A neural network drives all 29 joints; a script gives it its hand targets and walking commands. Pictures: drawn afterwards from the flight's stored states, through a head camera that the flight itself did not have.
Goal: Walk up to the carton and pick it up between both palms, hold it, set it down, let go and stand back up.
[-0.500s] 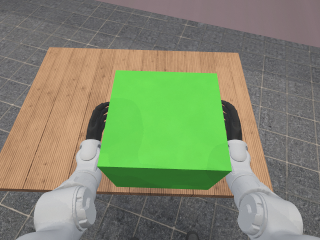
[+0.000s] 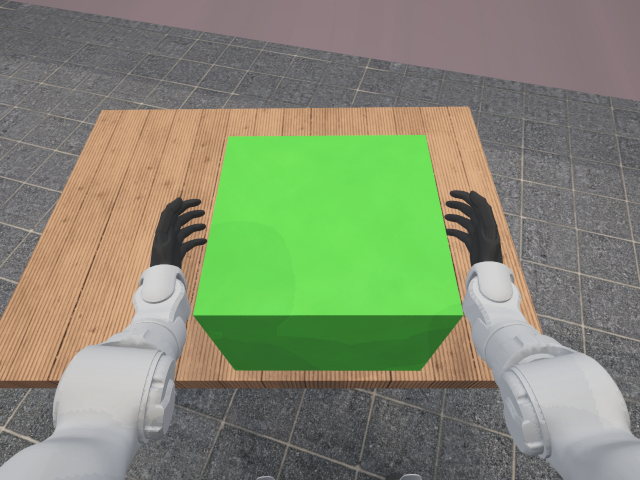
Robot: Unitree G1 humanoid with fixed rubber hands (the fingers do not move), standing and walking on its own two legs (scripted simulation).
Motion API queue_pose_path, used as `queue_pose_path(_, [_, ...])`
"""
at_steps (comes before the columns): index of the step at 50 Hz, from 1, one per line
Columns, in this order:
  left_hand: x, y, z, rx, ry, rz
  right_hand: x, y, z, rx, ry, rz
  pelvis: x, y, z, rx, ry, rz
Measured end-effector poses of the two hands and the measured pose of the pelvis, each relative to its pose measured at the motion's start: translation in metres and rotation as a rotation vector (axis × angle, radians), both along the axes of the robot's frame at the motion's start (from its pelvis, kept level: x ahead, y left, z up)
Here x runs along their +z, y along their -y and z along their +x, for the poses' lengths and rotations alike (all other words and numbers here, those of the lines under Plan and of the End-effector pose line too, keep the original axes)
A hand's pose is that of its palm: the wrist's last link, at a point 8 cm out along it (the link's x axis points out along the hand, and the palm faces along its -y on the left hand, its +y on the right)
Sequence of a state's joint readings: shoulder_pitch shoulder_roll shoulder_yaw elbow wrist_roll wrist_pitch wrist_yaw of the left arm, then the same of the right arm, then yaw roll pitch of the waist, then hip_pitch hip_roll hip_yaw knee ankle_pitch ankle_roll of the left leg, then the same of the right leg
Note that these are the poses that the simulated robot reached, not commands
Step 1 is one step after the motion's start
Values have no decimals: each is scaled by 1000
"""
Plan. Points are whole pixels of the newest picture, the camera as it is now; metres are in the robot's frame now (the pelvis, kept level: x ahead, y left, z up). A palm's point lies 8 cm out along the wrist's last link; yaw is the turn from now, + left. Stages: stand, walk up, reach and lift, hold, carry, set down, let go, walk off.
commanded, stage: set down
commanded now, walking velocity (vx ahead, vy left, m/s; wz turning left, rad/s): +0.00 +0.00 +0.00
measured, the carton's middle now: (327, 256) +0.41 +0.01 -0.01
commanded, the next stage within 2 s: none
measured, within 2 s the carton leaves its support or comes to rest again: neither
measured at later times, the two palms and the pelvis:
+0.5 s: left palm (157, 246) +0.40 +0.22 +0.06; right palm (511, 233) +0.40 -0.22 +0.06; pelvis -0.05 -0.02 -0.02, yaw +2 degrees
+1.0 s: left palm (102, 238) +0.37 +0.25 +0.12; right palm (563, 226) +0.36 -0.24 +0.12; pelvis -0.01 +0.00 +0.03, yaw +1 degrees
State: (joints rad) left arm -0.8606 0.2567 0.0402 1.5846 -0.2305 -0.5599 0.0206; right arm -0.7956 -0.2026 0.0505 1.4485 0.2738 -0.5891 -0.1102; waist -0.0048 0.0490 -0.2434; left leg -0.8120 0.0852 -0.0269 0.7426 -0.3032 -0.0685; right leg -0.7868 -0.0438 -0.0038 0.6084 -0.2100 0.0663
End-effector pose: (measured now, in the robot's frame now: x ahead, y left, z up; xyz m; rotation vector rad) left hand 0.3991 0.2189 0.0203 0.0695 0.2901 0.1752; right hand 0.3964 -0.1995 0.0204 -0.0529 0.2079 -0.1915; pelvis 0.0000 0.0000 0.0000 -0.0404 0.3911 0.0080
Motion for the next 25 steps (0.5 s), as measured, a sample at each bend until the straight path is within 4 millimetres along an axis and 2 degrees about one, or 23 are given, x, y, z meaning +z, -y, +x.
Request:
queue_pose_path(7, [24, -27, -9, 34, 23, 26, 33, 41, -6, -58, -4, -30, -9, 3, -21, -7, 38, 13])
queue_pose_path(12, [24, -26, -12, 28, 37, 16, 43, 56, -11, -42, -23, -23, -15, 9, -36, -6, 34, 16])
queue_pose_path(17, [22, -15, -11, 6, 24, 16, 41, 54, -6, 14, -49, -3, -20, 16, -49, 1, 16, 20])
queue_pose_path(25, [36, -2, -3, -18, 40, 28, 36, 25, 5, 101, -29, 48, -24, 22, -51, 16, -13, 27])
